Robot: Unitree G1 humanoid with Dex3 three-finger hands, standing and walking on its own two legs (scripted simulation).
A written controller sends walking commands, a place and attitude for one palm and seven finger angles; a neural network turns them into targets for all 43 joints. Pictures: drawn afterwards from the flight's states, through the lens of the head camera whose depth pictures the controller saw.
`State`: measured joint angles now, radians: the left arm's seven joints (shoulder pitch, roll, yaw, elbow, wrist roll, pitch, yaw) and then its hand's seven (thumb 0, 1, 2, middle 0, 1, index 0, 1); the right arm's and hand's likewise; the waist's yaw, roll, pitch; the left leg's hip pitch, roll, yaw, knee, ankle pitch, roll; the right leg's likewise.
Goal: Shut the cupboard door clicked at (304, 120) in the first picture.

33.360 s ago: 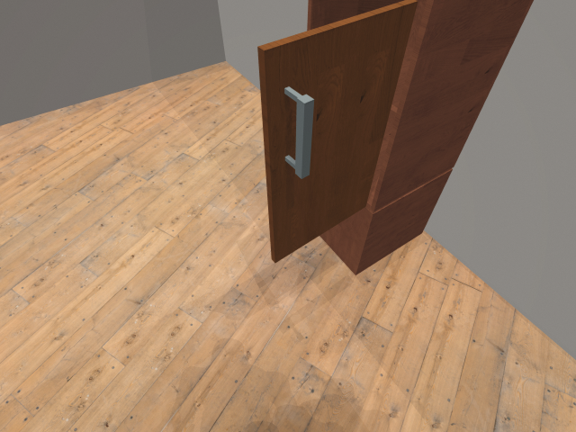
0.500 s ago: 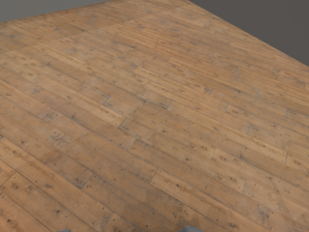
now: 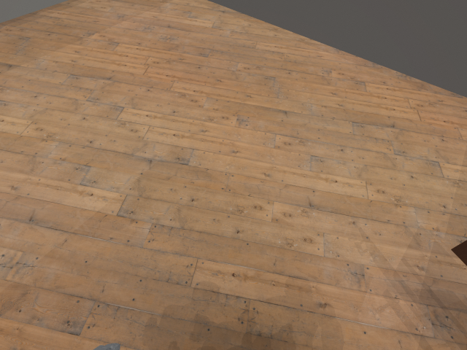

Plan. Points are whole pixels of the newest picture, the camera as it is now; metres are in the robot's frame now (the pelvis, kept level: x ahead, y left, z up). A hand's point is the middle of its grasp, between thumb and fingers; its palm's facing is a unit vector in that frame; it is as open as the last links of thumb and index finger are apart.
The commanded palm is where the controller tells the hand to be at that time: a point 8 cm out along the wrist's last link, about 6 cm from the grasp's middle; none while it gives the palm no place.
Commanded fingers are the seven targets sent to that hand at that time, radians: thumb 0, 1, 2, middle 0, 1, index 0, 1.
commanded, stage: turn to face it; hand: left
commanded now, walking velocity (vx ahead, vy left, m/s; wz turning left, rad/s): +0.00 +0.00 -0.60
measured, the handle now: out of the picture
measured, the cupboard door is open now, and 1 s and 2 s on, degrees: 61 61 61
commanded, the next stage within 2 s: take the last steps up to it in 1.68 s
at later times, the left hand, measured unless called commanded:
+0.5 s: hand (163, 325) +0.18 +0.14 -0.14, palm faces -0.30 -0.91 -0.27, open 7.4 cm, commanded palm none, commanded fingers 0.00 0.90 0.90 -0.20 -0.30 -0.20 -0.30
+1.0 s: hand (179, 299) +0.23 +0.12 -0.15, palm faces -0.55 -0.81 -0.21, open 7.4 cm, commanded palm none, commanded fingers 0.00 0.90 0.90 -0.20 -0.30 -0.20 -0.30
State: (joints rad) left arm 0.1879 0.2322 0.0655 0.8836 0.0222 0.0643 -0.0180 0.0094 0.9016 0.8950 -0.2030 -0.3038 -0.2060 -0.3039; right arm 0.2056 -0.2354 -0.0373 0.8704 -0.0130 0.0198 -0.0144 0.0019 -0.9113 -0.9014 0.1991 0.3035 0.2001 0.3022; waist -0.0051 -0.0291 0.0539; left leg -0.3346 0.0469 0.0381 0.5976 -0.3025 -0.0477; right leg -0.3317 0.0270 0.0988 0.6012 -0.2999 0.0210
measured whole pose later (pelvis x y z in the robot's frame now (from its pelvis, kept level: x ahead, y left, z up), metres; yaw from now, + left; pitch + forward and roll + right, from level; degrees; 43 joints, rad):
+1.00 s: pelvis +0.03 +0.00 +0.01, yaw -36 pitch +0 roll -2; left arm 0.15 0.26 0.09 0.89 0.02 0.08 -0.04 0.01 0.91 0.90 -0.20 -0.30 -0.20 -0.30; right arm 0.23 -0.21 -0.02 0.88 -0.03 0.02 -0.02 0.00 -0.91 -0.90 0.20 0.30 0.20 0.30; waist 0.01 0.00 0.09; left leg -0.23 0.14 0.16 0.52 -0.28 -0.02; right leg -0.41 -0.02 -0.06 0.92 -0.47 0.04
